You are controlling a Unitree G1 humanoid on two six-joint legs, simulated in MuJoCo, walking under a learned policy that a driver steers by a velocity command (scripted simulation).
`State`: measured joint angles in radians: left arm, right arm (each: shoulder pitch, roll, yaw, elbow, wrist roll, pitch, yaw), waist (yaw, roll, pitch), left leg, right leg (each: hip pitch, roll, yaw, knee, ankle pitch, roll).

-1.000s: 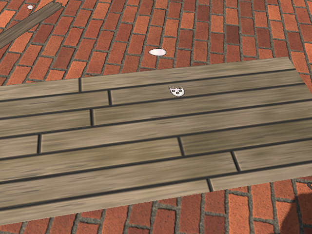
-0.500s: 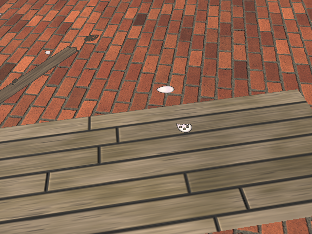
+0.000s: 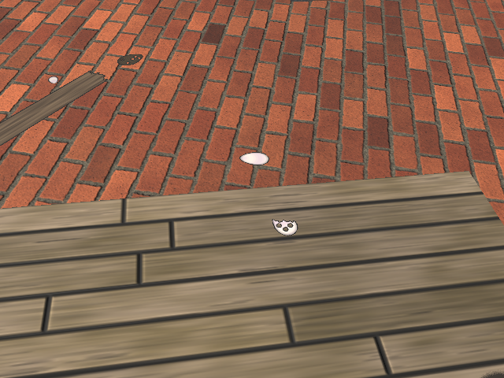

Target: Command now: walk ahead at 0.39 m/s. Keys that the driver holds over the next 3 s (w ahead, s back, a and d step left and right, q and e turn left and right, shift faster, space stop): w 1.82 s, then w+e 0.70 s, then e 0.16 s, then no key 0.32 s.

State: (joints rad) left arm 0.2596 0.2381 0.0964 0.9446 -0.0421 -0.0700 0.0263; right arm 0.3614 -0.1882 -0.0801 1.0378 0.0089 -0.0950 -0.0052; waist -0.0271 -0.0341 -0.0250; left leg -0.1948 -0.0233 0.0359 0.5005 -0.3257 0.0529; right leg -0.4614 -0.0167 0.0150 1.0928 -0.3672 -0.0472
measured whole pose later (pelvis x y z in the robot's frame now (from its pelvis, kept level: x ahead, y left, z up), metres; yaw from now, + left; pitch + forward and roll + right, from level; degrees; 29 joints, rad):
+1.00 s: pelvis +0.58 +0.00 -0.01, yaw +0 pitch +2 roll +0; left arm 0.33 0.25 0.05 1.03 -0.03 -0.09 0.00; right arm 0.06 -0.23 -0.06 0.88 0.01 -0.10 0.03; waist 0.03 -0.02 0.04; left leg -0.43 -0.02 0.06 0.53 -0.13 0.06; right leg -0.25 0.00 0.04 1.09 -0.45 -0.04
